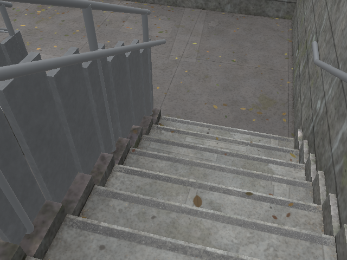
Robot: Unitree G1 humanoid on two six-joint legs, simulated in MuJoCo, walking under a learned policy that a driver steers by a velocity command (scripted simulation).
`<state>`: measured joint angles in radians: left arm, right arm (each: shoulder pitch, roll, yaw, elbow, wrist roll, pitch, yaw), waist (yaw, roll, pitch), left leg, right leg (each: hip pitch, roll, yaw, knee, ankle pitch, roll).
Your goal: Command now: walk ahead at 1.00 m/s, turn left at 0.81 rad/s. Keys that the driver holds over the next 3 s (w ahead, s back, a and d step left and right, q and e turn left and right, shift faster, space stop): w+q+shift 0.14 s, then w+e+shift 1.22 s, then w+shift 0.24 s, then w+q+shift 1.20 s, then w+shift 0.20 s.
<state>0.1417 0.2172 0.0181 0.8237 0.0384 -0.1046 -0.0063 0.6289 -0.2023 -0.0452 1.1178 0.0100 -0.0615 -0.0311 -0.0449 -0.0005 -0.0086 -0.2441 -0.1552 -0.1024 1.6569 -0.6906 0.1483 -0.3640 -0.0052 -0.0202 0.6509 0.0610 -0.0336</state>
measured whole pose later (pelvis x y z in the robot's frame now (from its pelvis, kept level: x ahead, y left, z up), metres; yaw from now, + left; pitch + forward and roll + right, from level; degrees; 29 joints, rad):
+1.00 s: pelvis +0.86 +0.02 -0.39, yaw -21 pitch +0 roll +1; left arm 0.52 0.19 0.02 0.97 0.01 -0.07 0.00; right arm 0.02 -0.21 -0.02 0.80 -0.02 -0.07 0.00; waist 0.12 0.02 -0.02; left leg -0.59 0.02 -0.10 0.64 0.32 -0.01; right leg -0.13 0.20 0.20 0.99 -0.81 -0.16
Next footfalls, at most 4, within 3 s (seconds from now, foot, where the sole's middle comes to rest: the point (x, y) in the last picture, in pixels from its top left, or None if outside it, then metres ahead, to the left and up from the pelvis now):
0.32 left None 0.39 0.12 -0.93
0.68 right None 0.69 -0.01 -1.08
1.06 left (153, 209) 1.07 0.10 -1.23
1.46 right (201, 192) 1.28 -0.22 -1.38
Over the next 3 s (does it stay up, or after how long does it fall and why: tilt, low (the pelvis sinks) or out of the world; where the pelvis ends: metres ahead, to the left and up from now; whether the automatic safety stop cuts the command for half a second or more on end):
stays up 2.35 -0.82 -1.25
